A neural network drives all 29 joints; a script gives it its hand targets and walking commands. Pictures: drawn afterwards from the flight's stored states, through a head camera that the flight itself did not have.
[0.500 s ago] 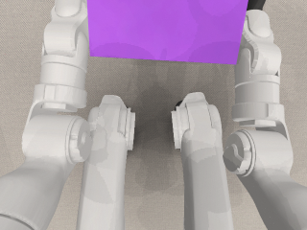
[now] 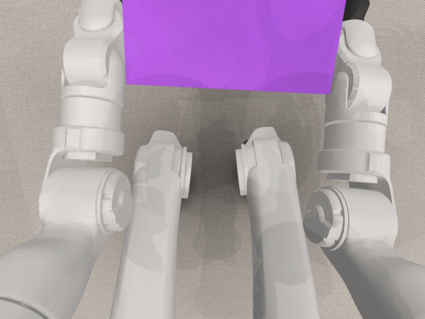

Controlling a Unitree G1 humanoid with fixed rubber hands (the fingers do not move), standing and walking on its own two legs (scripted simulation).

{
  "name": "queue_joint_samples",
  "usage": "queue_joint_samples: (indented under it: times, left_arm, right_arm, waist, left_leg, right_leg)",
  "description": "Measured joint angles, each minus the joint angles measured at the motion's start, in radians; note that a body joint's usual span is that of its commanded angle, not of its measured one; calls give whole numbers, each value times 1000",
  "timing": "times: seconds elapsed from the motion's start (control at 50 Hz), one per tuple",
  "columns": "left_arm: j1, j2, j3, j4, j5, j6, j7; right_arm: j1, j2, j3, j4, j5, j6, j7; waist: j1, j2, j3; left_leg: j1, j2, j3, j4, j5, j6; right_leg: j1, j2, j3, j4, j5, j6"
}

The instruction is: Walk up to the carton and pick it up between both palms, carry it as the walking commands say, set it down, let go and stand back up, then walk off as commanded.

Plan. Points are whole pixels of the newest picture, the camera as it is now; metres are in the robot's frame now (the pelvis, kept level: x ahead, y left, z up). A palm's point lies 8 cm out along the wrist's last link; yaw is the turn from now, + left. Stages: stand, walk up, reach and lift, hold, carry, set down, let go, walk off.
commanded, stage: reach and lift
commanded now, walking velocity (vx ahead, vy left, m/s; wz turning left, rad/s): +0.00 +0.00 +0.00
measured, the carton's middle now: (226, 33) +0.50 -0.03 -0.16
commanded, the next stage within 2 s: none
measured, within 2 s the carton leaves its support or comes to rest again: neither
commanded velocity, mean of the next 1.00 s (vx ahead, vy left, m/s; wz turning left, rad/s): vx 0.00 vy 0.00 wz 0.00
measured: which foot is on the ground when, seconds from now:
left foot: down 0.00-1.00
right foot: down 0.00-1.00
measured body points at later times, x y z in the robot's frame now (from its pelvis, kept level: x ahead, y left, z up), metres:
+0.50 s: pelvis -0.01 +0.00 +0.05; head +0.31 -0.02 +0.36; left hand +0.53 +0.12 -0.05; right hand +0.49 -0.19 -0.05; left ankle +0.15 +0.12 -0.42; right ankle +0.16 -0.14 -0.42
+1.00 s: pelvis +0.00 +0.00 +0.11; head +0.29 -0.01 +0.44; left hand +0.51 +0.13 +0.03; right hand +0.48 -0.18 +0.03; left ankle +0.15 +0.12 -0.42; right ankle +0.16 -0.14 -0.42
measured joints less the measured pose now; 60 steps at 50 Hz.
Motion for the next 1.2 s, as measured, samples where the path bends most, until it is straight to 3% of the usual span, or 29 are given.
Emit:
queue_joint_samples:
  times: [0.68, 1.02, 1.2]
  left_arm:
    - [74, -38, 23, -5, 27, 56, -7]
    - [178, -63, 12, -65, 24, 56, -8]
    - [212, -82, -10, -58, 32, 47, -6]
  right_arm:
    - [75, 15, 15, 10, -10, 48, 2]
    - [158, 37, 41, -38, -13, 58, 1]
    - [232, 45, 38, -66, -14, 48, 9]
  waist:
    - [-1, 2, -2]
    - [-4, -10, -2]
    - [0, 12, -3]
  left_leg:
    - [307, 7, -15, -230, 38, 5]
    - [491, 10, -20, -361, 49, 22]
    - [593, 7, -37, -434, 57, 34]
  right_leg:
    - [301, 3, 18, -226, 41, -12]
    - [487, 0, 33, -361, 51, -10]
    - [601, -9, 27, -450, 58, -7]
